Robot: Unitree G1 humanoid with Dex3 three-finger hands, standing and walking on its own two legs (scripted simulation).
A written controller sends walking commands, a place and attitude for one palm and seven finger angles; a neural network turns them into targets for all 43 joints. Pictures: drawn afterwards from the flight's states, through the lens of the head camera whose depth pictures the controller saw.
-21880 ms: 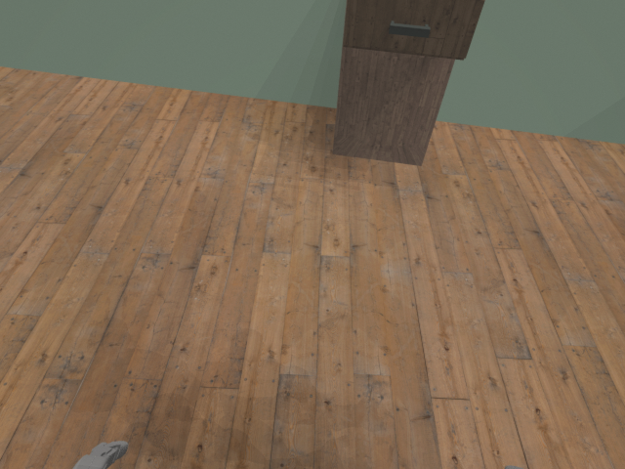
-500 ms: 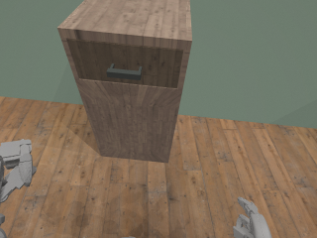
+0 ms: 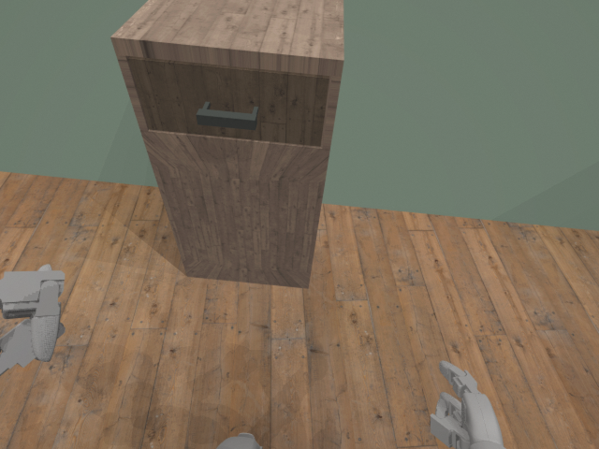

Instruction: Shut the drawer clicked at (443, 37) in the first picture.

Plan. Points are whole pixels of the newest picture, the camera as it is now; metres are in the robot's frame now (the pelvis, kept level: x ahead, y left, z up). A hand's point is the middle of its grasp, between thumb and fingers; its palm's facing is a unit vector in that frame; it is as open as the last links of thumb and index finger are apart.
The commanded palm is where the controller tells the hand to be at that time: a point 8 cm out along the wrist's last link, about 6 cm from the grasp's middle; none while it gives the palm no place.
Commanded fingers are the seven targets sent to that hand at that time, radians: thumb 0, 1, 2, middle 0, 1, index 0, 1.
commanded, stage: stop stepping back and stand still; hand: left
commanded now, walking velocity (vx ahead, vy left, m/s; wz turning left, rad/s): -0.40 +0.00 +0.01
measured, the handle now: (229, 113) +0.78 +0.21 +0.01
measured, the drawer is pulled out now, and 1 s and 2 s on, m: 0.00 0.00 0.00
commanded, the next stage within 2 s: let the arm hang, fingers relaxed in 1.10 s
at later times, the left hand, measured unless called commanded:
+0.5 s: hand out of the picture +0.06 +0.26 +0.19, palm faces +0.47 -0.80 -0.38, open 3.2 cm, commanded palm +0.01 +0.29 +0.18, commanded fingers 0.00 0.90 0.90 -1.40 -1.60 -1.40 -1.60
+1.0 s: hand out of the picture +0.01 +0.26 +0.18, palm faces +0.43 -0.80 -0.41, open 3.2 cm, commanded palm -0.06 +0.29 +0.18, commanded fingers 0.00 0.90 0.90 -1.40 -1.60 -1.40 -1.60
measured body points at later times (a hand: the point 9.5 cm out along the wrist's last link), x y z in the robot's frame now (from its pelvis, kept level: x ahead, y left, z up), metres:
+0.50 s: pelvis -0.12 +0.01 +0.00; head -0.16 +0.02 +0.45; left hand +0.02 +0.30 +0.21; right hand +0.03 -0.23 -0.08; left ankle -0.11 +0.13 -0.72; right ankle -0.05 -0.10 -0.73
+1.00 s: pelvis -0.18 +0.01 -0.01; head -0.20 +0.03 +0.44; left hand -0.02 +0.30 +0.20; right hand -0.02 -0.23 -0.07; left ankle -0.15 +0.13 -0.74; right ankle -0.12 -0.09 -0.70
